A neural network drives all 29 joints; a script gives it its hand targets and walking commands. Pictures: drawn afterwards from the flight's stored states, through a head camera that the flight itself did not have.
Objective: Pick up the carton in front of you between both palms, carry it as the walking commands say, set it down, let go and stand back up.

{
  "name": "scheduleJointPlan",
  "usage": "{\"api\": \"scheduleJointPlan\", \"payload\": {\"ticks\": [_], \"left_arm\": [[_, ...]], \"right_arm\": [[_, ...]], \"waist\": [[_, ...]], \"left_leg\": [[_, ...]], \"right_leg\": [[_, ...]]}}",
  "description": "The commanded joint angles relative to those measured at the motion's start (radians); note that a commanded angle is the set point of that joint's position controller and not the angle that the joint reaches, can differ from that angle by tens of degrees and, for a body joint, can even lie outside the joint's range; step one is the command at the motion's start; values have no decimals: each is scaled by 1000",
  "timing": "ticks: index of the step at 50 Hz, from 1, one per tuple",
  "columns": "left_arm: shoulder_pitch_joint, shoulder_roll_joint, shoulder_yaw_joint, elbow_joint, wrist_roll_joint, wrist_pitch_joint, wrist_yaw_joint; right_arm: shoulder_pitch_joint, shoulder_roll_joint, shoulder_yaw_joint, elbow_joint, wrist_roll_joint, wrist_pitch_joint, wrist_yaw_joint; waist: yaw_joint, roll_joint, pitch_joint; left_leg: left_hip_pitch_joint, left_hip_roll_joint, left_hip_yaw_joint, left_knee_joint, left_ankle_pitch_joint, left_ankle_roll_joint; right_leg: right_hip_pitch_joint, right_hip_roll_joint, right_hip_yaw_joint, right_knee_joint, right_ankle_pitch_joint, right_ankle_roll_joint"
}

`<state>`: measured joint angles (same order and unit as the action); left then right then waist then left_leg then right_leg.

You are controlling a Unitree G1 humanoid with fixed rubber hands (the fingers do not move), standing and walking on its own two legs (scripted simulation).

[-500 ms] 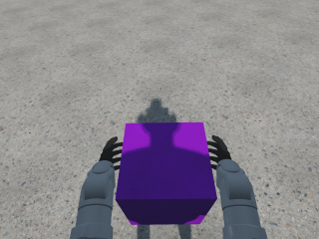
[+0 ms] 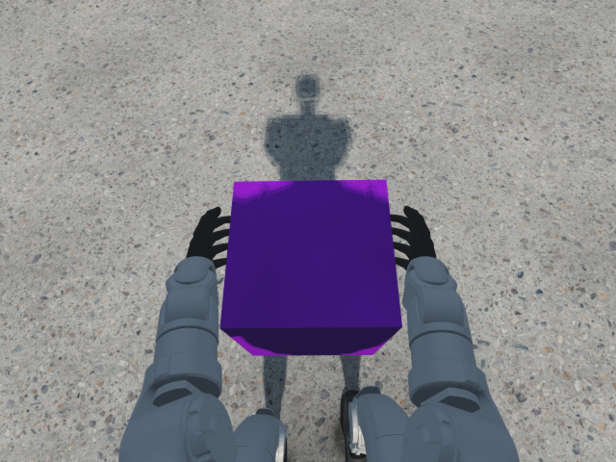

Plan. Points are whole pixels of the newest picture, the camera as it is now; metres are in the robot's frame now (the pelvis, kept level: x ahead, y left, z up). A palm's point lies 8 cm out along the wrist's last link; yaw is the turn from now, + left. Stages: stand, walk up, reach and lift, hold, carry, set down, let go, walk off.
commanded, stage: set down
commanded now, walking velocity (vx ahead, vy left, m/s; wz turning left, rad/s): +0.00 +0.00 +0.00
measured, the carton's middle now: (311, 278) +0.36 +0.00 -0.10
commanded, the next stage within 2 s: none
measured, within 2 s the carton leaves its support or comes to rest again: neither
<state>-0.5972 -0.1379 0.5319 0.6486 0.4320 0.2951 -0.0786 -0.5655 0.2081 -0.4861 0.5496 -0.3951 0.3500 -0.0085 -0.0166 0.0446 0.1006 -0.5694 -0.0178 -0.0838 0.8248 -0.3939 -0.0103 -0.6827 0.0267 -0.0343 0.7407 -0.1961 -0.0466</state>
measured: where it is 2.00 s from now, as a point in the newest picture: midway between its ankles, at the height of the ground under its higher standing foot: outside the picture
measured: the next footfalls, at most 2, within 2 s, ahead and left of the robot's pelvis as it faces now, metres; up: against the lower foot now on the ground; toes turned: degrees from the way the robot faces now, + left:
none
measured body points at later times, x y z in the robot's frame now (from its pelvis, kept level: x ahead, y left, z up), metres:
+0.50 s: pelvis -0.01 +0.04 -0.13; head +0.21 +0.01 +0.26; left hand +0.43 +0.14 -0.21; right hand +0.40 -0.16 -0.22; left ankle +0.01 +0.14 -0.70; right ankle +0.10 -0.09 -0.70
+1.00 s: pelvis -0.04 +0.03 -0.25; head +0.26 -0.01 +0.08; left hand +0.47 +0.11 -0.37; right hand +0.43 -0.19 -0.38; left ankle +0.01 +0.14 -0.70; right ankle +0.10 -0.09 -0.70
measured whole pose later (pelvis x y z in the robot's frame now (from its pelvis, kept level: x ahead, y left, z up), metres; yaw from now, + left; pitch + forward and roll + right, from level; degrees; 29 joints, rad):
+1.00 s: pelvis -0.04 +0.03 -0.25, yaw +3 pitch +46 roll +3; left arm -1.08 0.03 0.34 0.79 0.12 0.20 0.11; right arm -0.98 -0.02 -0.47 0.63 -0.17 0.24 -0.05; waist -0.09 0.07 -0.08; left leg -2.00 -0.10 0.01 1.84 -0.64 -0.01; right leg -2.15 -0.02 0.04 1.72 -0.37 0.00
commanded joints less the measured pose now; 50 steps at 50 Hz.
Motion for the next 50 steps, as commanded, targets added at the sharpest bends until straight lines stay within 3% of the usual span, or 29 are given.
{"api": "scheduleJointPlan", "payload": {"ticks": [1,7,11,17,25,36,50], "left_arm": [[-425,-640,-397,51,-148,-133,-132],[-547,-758,-662,-36,-295,-244,-83],[-562,-800,-746,-81,-349,-223,-39],[-584,-863,-703,-10,-330,-151,-29],[-680,-840,-625,48,-310,-132,-18],[-837,-777,-662,42,-354,-144,10],[-1069,-686,-625,118,-390,-113,-22]], "right_arm": [[-411,641,395,57,117,-137,105],[-540,729,645,-31,230,-257,95],[-558,692,702,-74,274,-245,109],[-579,687,631,9,257,-176,164],[-659,670,536,79,231,-144,202],[-785,627,540,63,283,-143,171],[-1024,576,514,78,314,-115,139]], "waist": [[-2,-34,-521],[-20,-31,-1027],[-51,-25,-1179],[-69,-1,-1021],[-84,-1,-1040],[-105,-15,-1210],[-125,-31,-1229]], "left_leg": [[-447,-114,8,-53,78,49],[-605,-146,25,127,162,8],[-603,-159,22,212,198,-14],[-725,-153,14,271,45,-18],[-855,-173,26,411,82,-20],[-1036,-201,68,614,60,-24],[-1329,-207,124,817,-99,0]], "right_leg": [[489,54,169,71,189,41],[458,70,128,301,396,50],[266,94,79,400,337,49],[-82,103,40,476,114,40],[-326,105,32,598,128,46],[-435,106,15,772,161,75],[-484,91,18,938,77,89]]}}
